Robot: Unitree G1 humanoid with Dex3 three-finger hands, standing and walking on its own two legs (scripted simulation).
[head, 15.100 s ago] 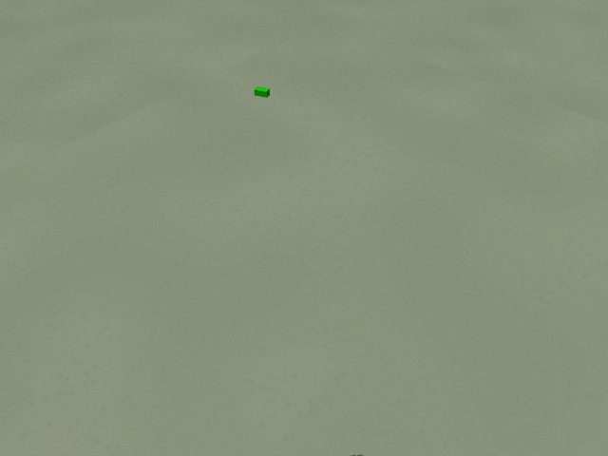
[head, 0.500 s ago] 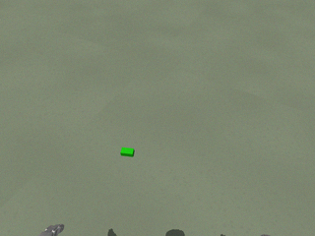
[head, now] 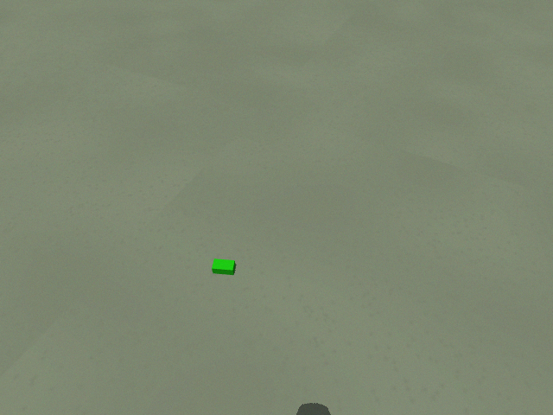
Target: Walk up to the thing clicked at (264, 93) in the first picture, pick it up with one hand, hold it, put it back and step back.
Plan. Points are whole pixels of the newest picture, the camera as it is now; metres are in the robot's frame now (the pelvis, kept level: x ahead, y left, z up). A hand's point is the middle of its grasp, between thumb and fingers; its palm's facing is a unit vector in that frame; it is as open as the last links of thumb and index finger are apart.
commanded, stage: stand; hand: left
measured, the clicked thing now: (223, 266) +0.79 +0.25 -0.76
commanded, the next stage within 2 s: walk up in 0.56 s
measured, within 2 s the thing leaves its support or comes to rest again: neither
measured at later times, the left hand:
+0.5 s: hand out of the picture +0.07 +0.25 -0.16, palm faces -0.04 -0.94 -0.33, open 7.4 cm
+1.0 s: hand out of the picture +0.11 +0.33 -0.16, palm faces -0.05 -0.93 -0.35, open 7.4 cm
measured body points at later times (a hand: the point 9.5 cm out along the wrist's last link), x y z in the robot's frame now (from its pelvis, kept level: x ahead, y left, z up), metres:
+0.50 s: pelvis +0.00 +0.00 +0.00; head +0.00 +0.00 +0.45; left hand +0.07 +0.30 -0.13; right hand +0.06 -0.30 -0.13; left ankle +0.02 +0.12 -0.75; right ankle -0.01 -0.13 -0.75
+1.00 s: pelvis +0.08 +0.04 -0.01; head +0.09 +0.06 +0.44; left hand +0.11 +0.37 -0.14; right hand +0.12 -0.28 -0.11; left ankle +0.08 +0.14 -0.75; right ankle +0.09 -0.10 -0.69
